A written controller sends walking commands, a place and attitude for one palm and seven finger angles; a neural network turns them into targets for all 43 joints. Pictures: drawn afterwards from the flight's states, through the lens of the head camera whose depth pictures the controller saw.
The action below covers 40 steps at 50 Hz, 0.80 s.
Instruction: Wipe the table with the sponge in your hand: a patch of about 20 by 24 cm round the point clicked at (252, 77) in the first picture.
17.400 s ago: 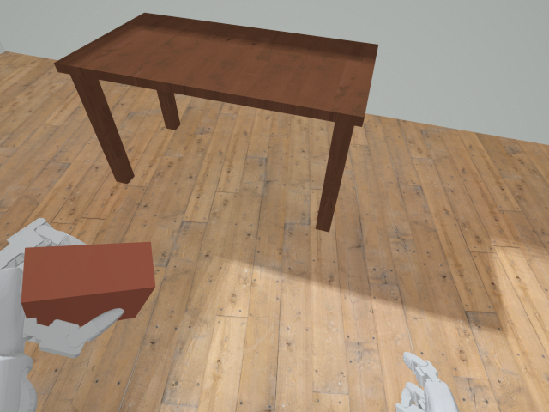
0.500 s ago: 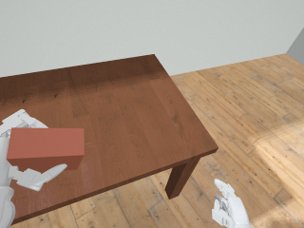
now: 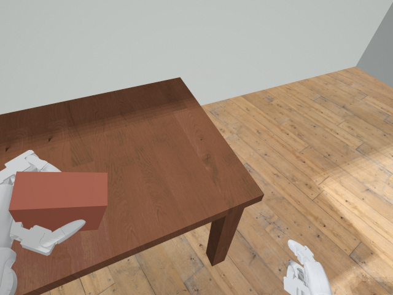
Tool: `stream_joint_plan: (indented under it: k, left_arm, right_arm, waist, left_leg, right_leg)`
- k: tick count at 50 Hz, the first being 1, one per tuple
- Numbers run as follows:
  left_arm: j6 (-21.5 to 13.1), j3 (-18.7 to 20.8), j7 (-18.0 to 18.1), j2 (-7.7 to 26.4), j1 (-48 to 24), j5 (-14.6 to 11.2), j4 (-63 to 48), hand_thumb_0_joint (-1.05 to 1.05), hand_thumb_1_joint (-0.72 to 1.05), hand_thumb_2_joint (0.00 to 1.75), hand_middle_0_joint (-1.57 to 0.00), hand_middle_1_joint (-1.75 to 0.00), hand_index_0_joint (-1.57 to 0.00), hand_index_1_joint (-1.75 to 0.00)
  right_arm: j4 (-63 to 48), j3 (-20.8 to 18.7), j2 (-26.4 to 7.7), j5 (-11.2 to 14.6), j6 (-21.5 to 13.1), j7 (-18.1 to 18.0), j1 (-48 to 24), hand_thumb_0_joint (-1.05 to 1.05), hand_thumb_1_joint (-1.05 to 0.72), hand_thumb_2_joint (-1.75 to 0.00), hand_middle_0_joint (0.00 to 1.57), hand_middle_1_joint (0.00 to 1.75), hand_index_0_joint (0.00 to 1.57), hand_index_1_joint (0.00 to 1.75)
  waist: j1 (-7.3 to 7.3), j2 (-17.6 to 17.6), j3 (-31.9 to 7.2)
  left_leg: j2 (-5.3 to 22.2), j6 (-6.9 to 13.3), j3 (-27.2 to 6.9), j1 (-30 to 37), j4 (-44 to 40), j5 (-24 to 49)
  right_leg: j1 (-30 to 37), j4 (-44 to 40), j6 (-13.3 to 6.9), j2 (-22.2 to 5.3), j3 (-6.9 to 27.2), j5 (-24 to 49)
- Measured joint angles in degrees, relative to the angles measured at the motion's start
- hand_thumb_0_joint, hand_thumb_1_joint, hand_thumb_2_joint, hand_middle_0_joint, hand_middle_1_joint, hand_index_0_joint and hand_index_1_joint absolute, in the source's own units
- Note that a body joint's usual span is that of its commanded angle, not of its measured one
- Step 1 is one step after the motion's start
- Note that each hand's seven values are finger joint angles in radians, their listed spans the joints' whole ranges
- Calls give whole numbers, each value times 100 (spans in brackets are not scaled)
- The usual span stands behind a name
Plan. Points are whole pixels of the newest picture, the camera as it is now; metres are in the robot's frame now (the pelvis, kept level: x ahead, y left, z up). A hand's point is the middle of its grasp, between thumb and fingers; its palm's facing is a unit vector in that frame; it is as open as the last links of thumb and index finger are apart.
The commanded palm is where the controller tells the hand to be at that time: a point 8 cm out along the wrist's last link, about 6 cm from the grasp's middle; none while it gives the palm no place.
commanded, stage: come to a stop and stand still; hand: left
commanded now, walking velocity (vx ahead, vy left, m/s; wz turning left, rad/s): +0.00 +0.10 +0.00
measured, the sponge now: (76, 204) +0.22 +0.21 +0.14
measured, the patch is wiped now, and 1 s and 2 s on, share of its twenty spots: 0.00 0.00 0.00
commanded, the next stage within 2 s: look again from close up in 1.22 s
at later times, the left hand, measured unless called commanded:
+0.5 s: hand out of the picture +0.22 +0.31 +0.19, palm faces +0.49 -0.75 -0.44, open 9.6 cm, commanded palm +0.12 +0.29 +0.18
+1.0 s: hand out of the picture +0.21 +0.35 +0.16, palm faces +0.39 -0.83 -0.40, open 9.6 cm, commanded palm +0.14 +0.37 +0.18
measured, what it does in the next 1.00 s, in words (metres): shifts its weight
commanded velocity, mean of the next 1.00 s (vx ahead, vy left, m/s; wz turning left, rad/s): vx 0.00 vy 0.00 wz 0.00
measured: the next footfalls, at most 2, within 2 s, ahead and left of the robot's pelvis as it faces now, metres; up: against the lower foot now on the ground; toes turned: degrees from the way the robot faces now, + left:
none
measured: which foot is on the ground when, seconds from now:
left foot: down 0.00-1.00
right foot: down 0.00-1.00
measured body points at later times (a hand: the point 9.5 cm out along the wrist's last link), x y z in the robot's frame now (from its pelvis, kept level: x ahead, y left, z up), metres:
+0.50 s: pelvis -0.03 +0.01 +0.00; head +0.00 +0.02 +0.45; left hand +0.19 +0.35 +0.22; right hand +0.17 -0.20 -0.08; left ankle +0.00 +0.13 -0.74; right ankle -0.02 -0.04 -0.74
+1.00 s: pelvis -0.02 +0.09 +0.00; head +0.01 +0.12 +0.45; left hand +0.18 +0.39 +0.18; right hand +0.16 -0.11 -0.07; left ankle +0.00 +0.13 -0.74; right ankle -0.02 -0.04 -0.74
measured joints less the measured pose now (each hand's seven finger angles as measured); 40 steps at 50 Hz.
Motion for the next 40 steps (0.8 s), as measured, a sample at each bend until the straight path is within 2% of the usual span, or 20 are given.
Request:
stream_joint_plan:
  k: [6, 19, 21, 23, 25, 27, 30, 33, 36, 40]
  left_arm:
    - [14, -100, 43, -80, 85, 53, 84, 0, -45, 102, -81, -135, -79, -136]
    - [20, -204, 107, -172, 3, 135, 263, 0, -45, 102, -81, -135, -79, -136]
    - [-85, -73, -119, 271, -765, 494, 558, 0, -45, 102, -81, -135, -79, -136]
    - [-276, 257, -127, 596, -1697, 544, 1101, 0, -45, 102, -81, -135, -79, -135]
    - [-358, 608, -2, 570, -2016, 454, 1308, 0, -45, 102, -81, -135, -79, -136]
    - [-425, 714, 110, 344, -1718, 357, 1108, 0, -45, 102, -81, -135, -79, -136]
    - [-516, 332, 74, -43, -860, 382, 552, 0, -45, 102, -80, -135, -78, -136]
    - [-610, -94, -68, -132, -171, 461, 279, 0, -44, 102, -80, -136, -78, -137]
    - [-651, -160, -143, 7, 25, 525, 270, 0, -45, 102, -80, -136, -78, -136]
    - [-698, 193, -80, 243, -208, 554, 311, 0, -45, 102, -80, -135, -78, -136]
  right_arm:
    - [54, 3, -92, 3, 44, 7, -19, 1, -91, -89, 20, 30, 20, 30]
    - [100, -31, -180, 8, 29, -24, -105, 1, -91, -89, 20, 30, 20, 30]
    - [103, -164, -106, -13, -211, -42, 9, 1, -91, -89, 20, 30, 20, 30]
    - [179, -185, -85, -31, -241, 44, -103, 1, -91, -90, 20, 30, 20, 30]
    - [196, -159, -81, -16, -188, 191, -252, 1, -91, -89, 20, 30, 20, 30]
    - [120, -156, -59, 18, -155, 323, -271, 1, -91, -89, 20, 30, 20, 30]
    - [-4, -123, -26, -12, -147, 340, -111, 1, -91, -89, 20, 30, 20, 30]
    - [9, -56, 34, -68, -149, 229, 82, 1, -91, -89, 20, 30, 20, 30]
    - [51, -15, 99, -110, -204, 117, 270, 1, -91, -89, 20, 30, 20, 30]
    - [132, 33, 156, -155, -331, 63, 394, 1, -91, -90, 20, 30, 20, 30]
  waist:
    - [-14, 112, 9]
    - [154, 203, 86]
    - [385, 153, 200]
    - [504, 100, 401]
    - [450, 108, 523]
    - [315, 123, 530]
    - [112, 119, 463]
    - [-18, 29, 412]
    - [-20, -84, 438]
    - [75, -174, 515]
  left_leg:
    - [7, 18, -77, 59, -75, 48]
    - [-128, 68, -107, 207, -356, 279]
    - [-71, 78, -51, 77, -279, 322]
    - [-61, 72, -13, -49, -200, 344]
    - [-57, 111, 93, -89, -189, 381]
    - [-87, 178, 237, -68, -263, 419]
    - [-165, 289, 368, -40, -313, 411]
    - [-242, 373, 401, -37, -312, 374]
    - [-330, 450, 379, -51, -284, 345]
    - [-456, 553, 333, -48, -263, 327]
  right_leg:
    - [131, -186, 18, 19, -64, 80]
    - [255, -361, 112, -111, -104, 225]
    - [178, -378, 247, -95, -149, 284]
    - [-1, -208, 201, -104, -161, 298]
    - [-96, -143, 250, -116, -65, 335]
    - [-162, -107, 357, -159, 70, 360]
    - [-191, -81, 365, -236, 191, 348]
    - [-195, -56, 374, -311, 221, 316]
    - [-208, 10, 415, -396, 194, 263]
    - [-209, 106, 511, -519, 142, 177]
